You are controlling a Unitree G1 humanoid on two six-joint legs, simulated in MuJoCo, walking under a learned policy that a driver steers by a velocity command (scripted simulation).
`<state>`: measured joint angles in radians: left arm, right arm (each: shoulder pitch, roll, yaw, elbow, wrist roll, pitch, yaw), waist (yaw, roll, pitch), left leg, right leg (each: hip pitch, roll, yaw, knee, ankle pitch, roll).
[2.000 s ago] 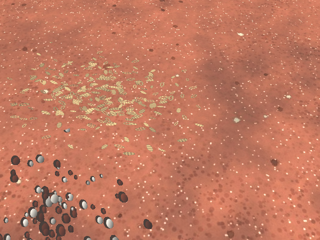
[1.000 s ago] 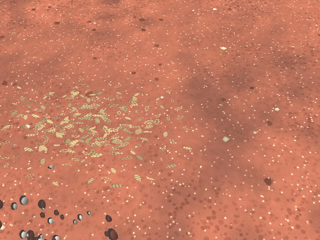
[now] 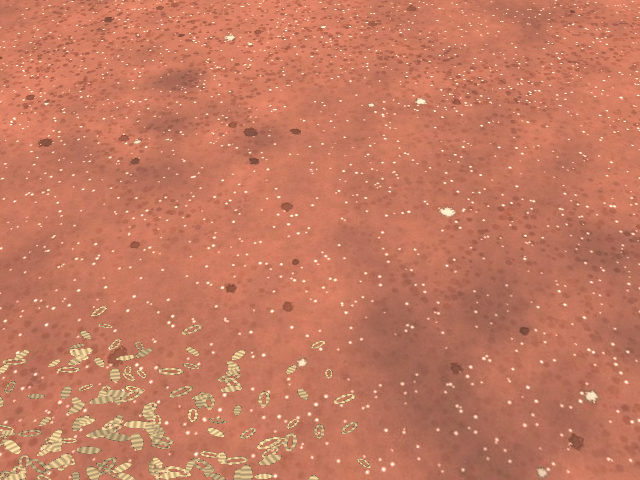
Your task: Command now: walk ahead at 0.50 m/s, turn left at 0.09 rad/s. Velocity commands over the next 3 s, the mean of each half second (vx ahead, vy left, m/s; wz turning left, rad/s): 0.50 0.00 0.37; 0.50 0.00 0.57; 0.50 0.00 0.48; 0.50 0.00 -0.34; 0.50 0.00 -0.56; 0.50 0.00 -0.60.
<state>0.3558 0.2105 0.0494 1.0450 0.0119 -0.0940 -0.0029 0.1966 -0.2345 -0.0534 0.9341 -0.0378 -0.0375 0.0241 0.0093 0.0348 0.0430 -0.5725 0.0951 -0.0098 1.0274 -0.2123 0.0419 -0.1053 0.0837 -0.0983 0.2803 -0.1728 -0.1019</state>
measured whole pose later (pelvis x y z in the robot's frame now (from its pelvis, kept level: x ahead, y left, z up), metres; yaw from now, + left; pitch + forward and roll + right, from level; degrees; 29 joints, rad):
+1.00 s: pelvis +0.55 +0.11 -0.01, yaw +32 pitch +1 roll -1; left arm 0.18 0.25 0.04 0.79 0.03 -0.07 0.01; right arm 0.30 -0.31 -0.08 0.84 -0.03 -0.02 0.02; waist -0.03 0.05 0.04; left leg -0.43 -0.03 -0.04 1.15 -0.34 0.07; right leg -0.28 0.01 -0.08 0.44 -0.18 -0.04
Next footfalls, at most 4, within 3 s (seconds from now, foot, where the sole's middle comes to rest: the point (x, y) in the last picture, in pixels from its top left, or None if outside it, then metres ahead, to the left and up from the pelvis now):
0.30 left None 0.32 0.12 -0.78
0.84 right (319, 399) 0.67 0.06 -0.78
1.36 left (173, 371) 0.74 0.40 -0.78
1.92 right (160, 264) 1.06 0.49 -0.78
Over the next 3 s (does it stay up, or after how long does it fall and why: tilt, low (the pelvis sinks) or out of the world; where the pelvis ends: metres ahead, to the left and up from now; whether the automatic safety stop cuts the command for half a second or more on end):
stays up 1.44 0.64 -0.03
